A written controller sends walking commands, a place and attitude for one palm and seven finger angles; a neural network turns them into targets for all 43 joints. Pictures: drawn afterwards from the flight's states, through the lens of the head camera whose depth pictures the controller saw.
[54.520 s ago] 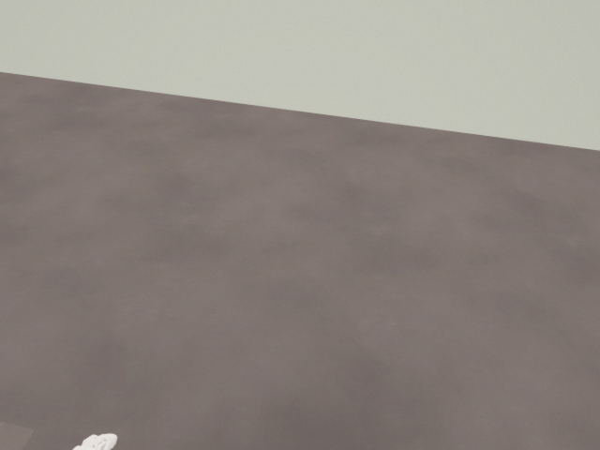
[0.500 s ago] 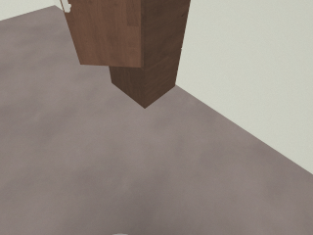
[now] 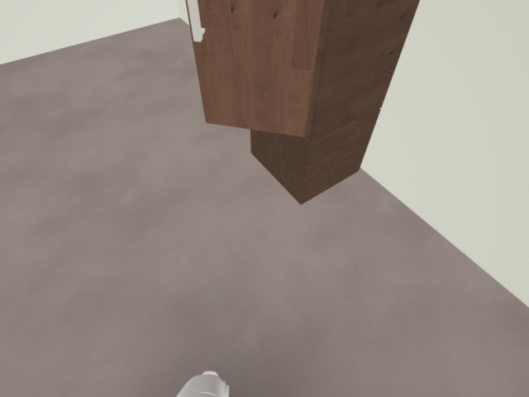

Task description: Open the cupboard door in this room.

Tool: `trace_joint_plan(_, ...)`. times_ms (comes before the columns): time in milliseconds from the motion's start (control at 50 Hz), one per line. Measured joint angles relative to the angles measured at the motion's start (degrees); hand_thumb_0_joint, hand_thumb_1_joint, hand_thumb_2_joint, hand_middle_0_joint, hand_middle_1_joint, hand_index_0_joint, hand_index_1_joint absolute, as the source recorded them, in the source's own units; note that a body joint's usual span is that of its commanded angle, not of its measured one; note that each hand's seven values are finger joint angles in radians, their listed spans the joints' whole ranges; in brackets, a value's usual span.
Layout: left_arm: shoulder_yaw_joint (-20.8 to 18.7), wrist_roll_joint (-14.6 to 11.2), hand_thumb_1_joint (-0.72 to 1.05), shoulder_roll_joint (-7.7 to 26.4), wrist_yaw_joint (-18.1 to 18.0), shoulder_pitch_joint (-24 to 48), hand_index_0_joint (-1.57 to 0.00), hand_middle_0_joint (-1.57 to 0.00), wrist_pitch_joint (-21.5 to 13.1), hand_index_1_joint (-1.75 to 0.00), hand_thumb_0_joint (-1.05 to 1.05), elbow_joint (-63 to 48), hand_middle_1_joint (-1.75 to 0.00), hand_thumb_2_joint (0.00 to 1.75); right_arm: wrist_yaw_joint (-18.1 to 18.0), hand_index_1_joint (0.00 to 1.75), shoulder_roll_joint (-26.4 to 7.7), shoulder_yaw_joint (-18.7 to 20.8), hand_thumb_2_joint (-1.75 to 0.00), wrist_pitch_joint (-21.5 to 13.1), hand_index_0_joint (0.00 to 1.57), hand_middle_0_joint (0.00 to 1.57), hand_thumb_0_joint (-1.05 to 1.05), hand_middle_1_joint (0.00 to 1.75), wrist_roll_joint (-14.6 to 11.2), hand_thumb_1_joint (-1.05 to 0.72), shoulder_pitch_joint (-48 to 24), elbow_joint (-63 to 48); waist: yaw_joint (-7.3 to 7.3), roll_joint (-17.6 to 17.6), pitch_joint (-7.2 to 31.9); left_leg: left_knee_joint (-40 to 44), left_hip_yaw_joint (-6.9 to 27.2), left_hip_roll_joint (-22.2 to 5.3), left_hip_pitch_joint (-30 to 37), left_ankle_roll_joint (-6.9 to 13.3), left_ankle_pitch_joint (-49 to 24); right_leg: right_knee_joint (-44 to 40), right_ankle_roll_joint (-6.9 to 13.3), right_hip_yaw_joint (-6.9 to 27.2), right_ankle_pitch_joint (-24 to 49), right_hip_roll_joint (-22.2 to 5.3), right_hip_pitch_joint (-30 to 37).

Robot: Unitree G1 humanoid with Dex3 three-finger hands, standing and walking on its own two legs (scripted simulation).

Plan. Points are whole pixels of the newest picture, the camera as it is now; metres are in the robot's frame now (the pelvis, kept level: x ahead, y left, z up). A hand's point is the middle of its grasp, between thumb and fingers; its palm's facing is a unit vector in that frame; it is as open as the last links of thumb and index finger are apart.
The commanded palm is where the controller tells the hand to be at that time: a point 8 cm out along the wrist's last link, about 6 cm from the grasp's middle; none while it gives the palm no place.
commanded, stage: take the last steps up to it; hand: left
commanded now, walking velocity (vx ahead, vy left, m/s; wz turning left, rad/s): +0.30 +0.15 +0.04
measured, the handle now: (196, 11) +1.04 +0.31 +0.08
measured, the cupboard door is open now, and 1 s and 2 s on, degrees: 43 43 43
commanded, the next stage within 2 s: come to a stop and stand still in 0.98 s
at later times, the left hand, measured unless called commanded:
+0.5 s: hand (162, 309) +0.28 +0.23 -0.16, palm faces +0.04 -0.97 -0.24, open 7.4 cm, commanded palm none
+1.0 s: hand (133, 276) +0.35 +0.33 -0.19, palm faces +0.05 -0.98 -0.18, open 7.4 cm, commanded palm none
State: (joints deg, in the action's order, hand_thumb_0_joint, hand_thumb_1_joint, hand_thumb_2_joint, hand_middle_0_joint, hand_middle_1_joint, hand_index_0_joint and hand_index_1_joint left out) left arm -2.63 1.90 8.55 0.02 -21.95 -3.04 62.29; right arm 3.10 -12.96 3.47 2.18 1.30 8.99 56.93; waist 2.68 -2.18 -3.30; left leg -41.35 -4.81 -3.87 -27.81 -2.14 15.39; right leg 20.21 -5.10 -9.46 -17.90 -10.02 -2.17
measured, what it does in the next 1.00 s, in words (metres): walks ahead: left foot, then right foot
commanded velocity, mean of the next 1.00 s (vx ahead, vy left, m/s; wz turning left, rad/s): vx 0.27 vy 0.09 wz -0.03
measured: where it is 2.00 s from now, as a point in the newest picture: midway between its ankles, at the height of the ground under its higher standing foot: (238, 325)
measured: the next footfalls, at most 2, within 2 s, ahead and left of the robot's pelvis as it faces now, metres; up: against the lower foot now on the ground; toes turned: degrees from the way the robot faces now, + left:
left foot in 0.08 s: +0.14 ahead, +0.16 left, +0.00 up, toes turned +8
right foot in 0.40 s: +0.24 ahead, -0.04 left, +0.00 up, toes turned -9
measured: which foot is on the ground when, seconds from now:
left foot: up 0.00-0.06, down 0.08-0.40, up 0.42-0.82, down 0.84-1.00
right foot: down 0.00-0.06, up 0.08-0.38, down 0.40-0.84, up 0.86-1.00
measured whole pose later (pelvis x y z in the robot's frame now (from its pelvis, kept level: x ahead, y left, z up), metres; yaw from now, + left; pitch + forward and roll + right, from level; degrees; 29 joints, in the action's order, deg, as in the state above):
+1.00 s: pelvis +0.37 +0.15 -0.01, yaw -2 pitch +0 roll +1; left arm -3.1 1.4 9.9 -0.2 -17.8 -0.2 63.4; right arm -1.0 -8.6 2.3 -3.6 1.8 9.8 57.1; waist 2.1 -2.4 -3.4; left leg -30.5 -9.9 -1.5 -19.0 2.4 11.8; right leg 66.7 0.5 -3.9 -23.6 -6.0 -25.5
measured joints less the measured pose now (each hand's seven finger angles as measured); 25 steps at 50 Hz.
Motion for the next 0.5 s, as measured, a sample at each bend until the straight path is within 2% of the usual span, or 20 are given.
trace_joint_plan(40,-0.3,0.0,0.91,0.3,0.1,-1.0,-0.20,-0.20,0.4,-0.30,0.00,0.9,-0.30,0.90,0.0,0.30,0.1,-0.4,-0.90,-0.8,0.19,0.20,0.01,0.30,0.0,-0.91,-0.9,-0.6,0.50,-0.6,-0.3,6.3,-1.4,0.6,3.1,0.7,-0.2,2.5,-1.5,-0.3,-2.5,-1.4,0.4)
trace_joint_plan(60,-0.4,-0.1,0.91,0.4,0.2,-1.7,-0.20,-0.20,0.8,-0.30,0.00,1.1,-0.30,0.90,-0.1,0.30,0.0,-0.6,-0.90,-1.5,0.19,0.20,0.01,0.30,0.1,-0.91,-1.1,-1.2,0.50,-0.4,-0.3,9.6,-2.1,0.8,5.3,1.4,0.0,5.9,-1.5,-0.2,-4.6,-2.0,-0.4)
trace_joint_plan(80,-0.5,-0.3,0.90,0.2,0.3,-2.3,-0.20,-0.20,1.3,-0.30,0.00,1.3,-0.30,0.90,-0.4,0.30,-0.4,-0.7,-0.90,-2.6,0.19,0.20,0.01,0.30,0.4,-0.91,-1.3,-2.0,0.12,0.8,0.0,10.8,-1.5,0.3,5.7,2.6,-3.7,12.8,-0.7,-0.1,-6.9,-1.9,-2.9)
trace_joint_plan(100,-0.5,-0.4,0.91,0.8,0.4,-1.7,-0.20,-0.20,2.1,-0.30,0.00,1.5,-0.30,0.90,-1.1,0.30,0.2,-0.5,-0.90,-3.4,0.19,0.20,0.00,0.30,0.5,-0.91,-1.8,-2.3,-0.27,0.3,-0.8,7.8,-1.6,0.8,4.7,3.1,-4.9,21.8,0.5,2.0,-9.4,-2.0,-6.3)
trace_joint_plan(140,-0.8,-0.5,0.91,2.1,0.1,0.4,-0.20,-0.20,3.4,-0.30,0.01,1.6,-0.30,0.90,-2.2,0.30,1.8,-1.0,-0.90,-4.3,0.19,0.20,0.00,0.30,0.6,-0.91,-1.8,-2.4,-0.25,-1.0,-1.6,4.9,-2.5,1.5,5.2,3.5,-2.1,38.3,2.7,5.8,-11.2,-0.5,-13.8)
trace_joint_plan(160,-1.0,-0.5,0.91,2.5,0.0,1.8,-0.20,-0.20,3.8,-0.30,0.01,1.5,-0.30,0.90,-2.6,0.30,2.4,-1.2,-0.90,-4.5,0.19,0.20,0.00,0.30,0.7,-0.91,-1.3,-2.3,-0.26,-1.1,-1.6,5.3,-2.8,1.8,6.1,3.5,-1.1,43.5,3.4,6.2,-10.1,0.3,-17.2)
trace_joint_plan(200,-1.3,-0.3,0.91,2.9,0.1,4.6,-0.20,-0.20,3.9,-0.30,0.01,0.4,-0.30,0.90,-3.2,0.30,3.5,-1.5,-0.90,-4.7,0.19,0.20,0.00,0.30,0.8,-0.91,0.2,-1.5,-0.46,-0.7,-1.3,8.2,-3.1,2.6,8.7,3.5,-0.9,47.4,4.2,5.4,-7.7,1.4,-22.3)
trace_joint_plan(240,-1.3,-0.3,0.91,2.7,0.3,7.1,-0.20,-0.20,3.5,-0.30,0.01,-1.3,-0.30,0.90,-4.0,0.30,3.7,-0.9,-0.90,-4.9,0.20,0.20,-0.01,0.30,0.6,-0.93,1.8,-0.4,-0.82,0.0,-0.8,11.8,-3.4,3.4,11.5,3.8,-1.7,44.5,4.4,4.3,-5.7,2.1,-25.3)
trace_joint_plan(280,-1.2,-0.3,0.91,2.3,0.4,9.3,-0.19,-0.19,3.2,-0.30,0.01,-3.0,-0.30,0.90,-4.0,0.30,3.0,-0.8,-0.90,-4.8,0.20,0.21,-0.01,0.30,0.8,-0.95,3.6,0.8,-1.27,0.8,-0.2,14.9,-3.6,4.0,14.3,4.1,-2.1,37.4,4.4,3.3,-4.0,2.8,-26.2)
trace_joint_plan(380,-1.0,-0.2,0.91,1.5,0.9,13.3,-0.19,-0.19,2.1,-0.30,0.00,-6.6,-0.30,0.90,-3.0,0.30,1.8,-1.0,-0.90,-3.5,0.20,0.21,-0.01,0.30,0.9,-0.94,7.9,3.9,-2.41,2.1,0.7,15.6,-3.9,4.9,19.2,3.6,1.1,20.4,4.5,1.9,0.2,4.6,-21.7)
trace_joint_plan(400,-0.9,-0.1,0.91,1.6,1.0,13.5,-0.19,-0.19,1.6,-0.30,0.00,-7.2,-0.30,0.90,-2.9,0.30,1.8,-1.0,-0.90,-3.2,0.20,0.21,0.00,0.30,0.8,-0.94,8.9,4.4,-2.55,2.0,1.0,13.5,-3.8,5.0,19.3,3.3,3.0,16.6,4.8,2.0,0.4,4.9,-19.5)
trace_joint_plan(420,-0.9,0.0,0.91,1.4,0.9,13.7,-0.19,-0.19,0.9,-0.30,0.00,-7.6,-0.30,0.90,-2.8,0.30,1.7,-1.0,-0.90,-2.9,0.20,0.21,0.00,0.30,0.6,-0.93,9.6,4.9,-2.47,2.3,1.1,9.4,-3.5,4.6,18.3,3.3,5.8,15.7,6.4,1.8,2.4,5.3,-18.6)
trace_joint_plan(460,-0.6,-0.2,0.91,0.8,0.6,13.6,-0.20,-0.19,0.0,-0.30,0.00,-7.9,-0.30,0.90,-2.5,0.30,1.3,-0.8,-0.90,-1.8,0.20,0.20,0.00,0.30,0.6,-0.93,9.6,5.9,-2.67,3.6,0.7,-4.5,-0.9,3.9,13.5,3.1,10.9,16.9,8.4,0.8,1.5,6.0,-17.3)
trace_joint_plan(500,-0.2,-0.5,0.91,0.2,0.0,12.1,-0.20,-0.19,-0.3,-0.30,0.00,-7.6,-0.30,0.90,-2.2,0.30,1.1,-0.6,-0.90,-1.3,0.20,0.20,0.00,0.30,0.7,-0.92,8.7,6.4,-2.97,4.0,0.7,-15.5,1.0,3.1,8.0,2.3,7.6,14.2,8.6,0.7,1.1,6.8,-14.9)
